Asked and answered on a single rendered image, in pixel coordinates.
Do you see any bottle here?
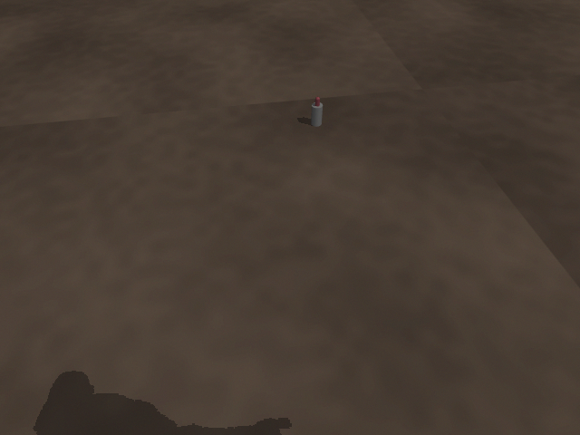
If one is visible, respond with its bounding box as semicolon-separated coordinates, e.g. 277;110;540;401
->
311;97;323;127

